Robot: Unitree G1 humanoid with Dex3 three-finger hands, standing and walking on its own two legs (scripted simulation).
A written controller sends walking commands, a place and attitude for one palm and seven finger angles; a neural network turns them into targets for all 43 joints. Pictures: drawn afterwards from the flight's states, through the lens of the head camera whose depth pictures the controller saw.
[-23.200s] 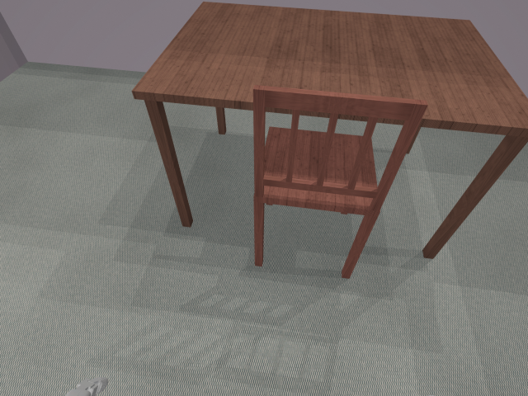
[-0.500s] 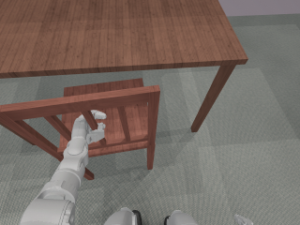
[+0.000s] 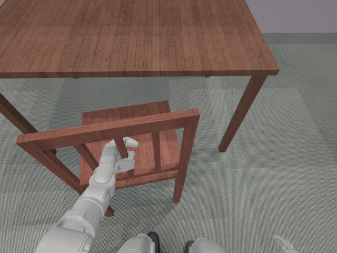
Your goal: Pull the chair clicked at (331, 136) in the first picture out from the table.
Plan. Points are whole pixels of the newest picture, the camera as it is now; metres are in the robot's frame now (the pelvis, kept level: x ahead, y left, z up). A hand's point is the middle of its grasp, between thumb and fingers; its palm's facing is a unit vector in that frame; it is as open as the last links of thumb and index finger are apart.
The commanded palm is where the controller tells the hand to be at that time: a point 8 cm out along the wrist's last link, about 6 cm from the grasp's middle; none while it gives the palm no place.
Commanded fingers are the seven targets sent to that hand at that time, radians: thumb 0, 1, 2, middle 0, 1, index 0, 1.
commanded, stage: step backward, pulling the chair out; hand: left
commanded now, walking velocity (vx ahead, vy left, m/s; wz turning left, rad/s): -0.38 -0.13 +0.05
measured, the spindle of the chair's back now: (125, 157) +0.37 +0.14 -0.09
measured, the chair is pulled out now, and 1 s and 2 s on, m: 0.19 0.33 0.57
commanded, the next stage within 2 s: stop walking, hand still on the chair in 1.84 s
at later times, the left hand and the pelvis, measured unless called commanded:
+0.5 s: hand (126, 176) +0.30 +0.12 -0.06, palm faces +0.04 -0.98 -0.20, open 5.2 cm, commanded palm +0.30 +0.18 -0.06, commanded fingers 0.00 0.90 0.90 -0.50 -1.45 -0.50 -1.45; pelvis -0.05 -0.02 +0.00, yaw +1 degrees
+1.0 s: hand (123, 213) +0.21 +0.12 -0.06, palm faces +0.00 -0.98 -0.19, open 5.1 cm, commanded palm +0.21 +0.16 -0.06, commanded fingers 0.00 0.90 0.90 -0.50 -1.45 -0.50 -1.45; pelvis -0.15 -0.02 +0.00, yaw +2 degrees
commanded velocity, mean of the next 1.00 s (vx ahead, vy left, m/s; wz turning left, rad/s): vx -0.38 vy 0.01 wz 0.06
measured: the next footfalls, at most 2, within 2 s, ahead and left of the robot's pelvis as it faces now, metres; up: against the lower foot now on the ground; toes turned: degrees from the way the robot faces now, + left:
right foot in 0.18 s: +0.03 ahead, -0.18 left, +0.00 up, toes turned -3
left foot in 0.50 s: -0.06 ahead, +0.10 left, +0.00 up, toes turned +1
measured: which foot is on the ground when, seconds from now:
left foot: down 0.00-0.30, up 0.32-0.48, down 0.50-1.00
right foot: up 0.00-0.16, down 0.18-0.92, up 0.94-1.00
